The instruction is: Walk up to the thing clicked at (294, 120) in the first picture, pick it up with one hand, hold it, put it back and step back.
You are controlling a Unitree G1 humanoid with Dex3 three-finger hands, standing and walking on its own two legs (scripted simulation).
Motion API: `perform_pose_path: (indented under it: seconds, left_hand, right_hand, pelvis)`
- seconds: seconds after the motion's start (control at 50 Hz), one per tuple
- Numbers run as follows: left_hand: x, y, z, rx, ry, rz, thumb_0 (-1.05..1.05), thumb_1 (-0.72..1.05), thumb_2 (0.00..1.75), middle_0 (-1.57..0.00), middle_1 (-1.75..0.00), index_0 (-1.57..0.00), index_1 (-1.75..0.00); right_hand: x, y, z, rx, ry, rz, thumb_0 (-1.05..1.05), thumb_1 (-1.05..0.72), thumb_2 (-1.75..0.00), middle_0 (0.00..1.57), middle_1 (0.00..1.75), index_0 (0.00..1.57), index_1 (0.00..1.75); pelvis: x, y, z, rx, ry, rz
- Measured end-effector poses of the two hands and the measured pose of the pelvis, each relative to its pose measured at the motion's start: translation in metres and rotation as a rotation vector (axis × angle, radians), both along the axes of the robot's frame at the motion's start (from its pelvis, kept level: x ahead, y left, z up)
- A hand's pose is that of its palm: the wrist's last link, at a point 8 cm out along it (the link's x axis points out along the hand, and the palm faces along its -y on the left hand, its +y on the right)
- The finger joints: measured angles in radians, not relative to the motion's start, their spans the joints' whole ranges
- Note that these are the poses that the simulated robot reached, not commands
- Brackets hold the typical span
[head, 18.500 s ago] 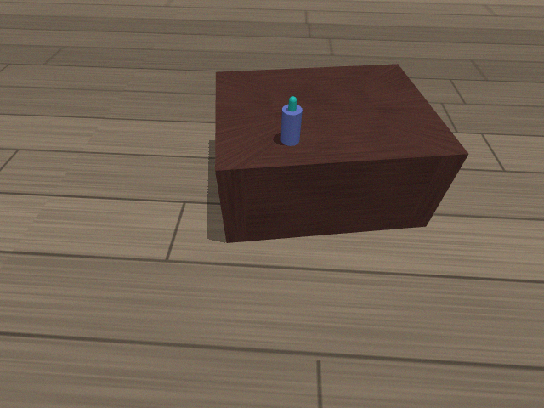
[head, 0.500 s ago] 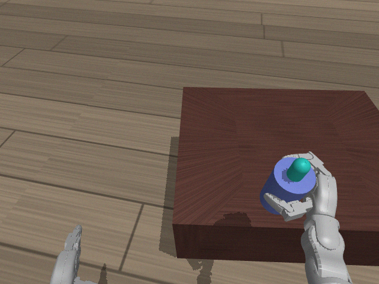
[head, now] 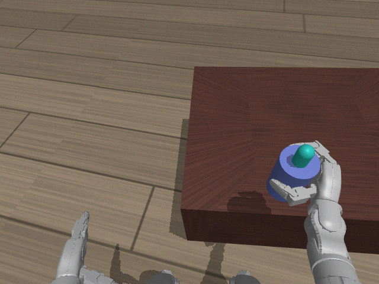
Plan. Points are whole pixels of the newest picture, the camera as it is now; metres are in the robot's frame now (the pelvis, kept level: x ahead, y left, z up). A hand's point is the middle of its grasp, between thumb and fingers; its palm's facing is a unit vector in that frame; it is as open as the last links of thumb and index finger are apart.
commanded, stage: crouch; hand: right
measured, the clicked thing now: (293, 170) +0.36 -0.17 +0.03
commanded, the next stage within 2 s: lower in 1.08 s
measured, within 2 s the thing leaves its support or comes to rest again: neither
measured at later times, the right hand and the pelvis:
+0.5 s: hand (284, 159) +0.45 -0.19 -0.06, palm faces +0.22 +0.98 +0.01, open 10.4 cm; pelvis +0.00 -0.01 -0.05, yaw +1 degrees
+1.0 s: hand (284, 155) +0.48 -0.21 -0.09, palm faces +0.25 +0.97 +0.00, open 10.4 cm; pelvis +0.00 -0.01 -0.08, yaw +2 degrees
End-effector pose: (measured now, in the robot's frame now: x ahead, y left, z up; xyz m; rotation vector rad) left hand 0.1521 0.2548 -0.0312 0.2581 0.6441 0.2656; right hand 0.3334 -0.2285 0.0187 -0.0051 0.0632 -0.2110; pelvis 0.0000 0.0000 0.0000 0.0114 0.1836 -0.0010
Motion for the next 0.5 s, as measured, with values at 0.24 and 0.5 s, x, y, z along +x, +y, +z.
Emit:
perform_pose_path:
  seconds: [0.24,0.5]
  left_hand:
    - [-0.018,0.005,-0.003,0.113,0.052,-0.016,-0.01,-0.51,0.04,-0.05,-0.06,-0.06,-0.05]
    - [-0.008,-0.009,0.000,0.135,0.000,-0.067,-0.01,-0.51,0.04,-0.05,-0.06,-0.06,-0.05]
  right_hand:
    - [0.051,-0.009,-0.052,0.018,0.000,-0.012,-0.01,0.52,-1.09,0.67,1.04,0.76,1.09]
    - [0.080,-0.012,-0.077,0.020,0.015,-0.012,-0.01,0.52,-1.09,0.66,1.04,0.75,1.09]
  pelvis:
    - [-0.002,-0.005,-0.028,0.019,0.116,0.012]
    - [0.000,-0.011,-0.048,0.040,0.185,0.011]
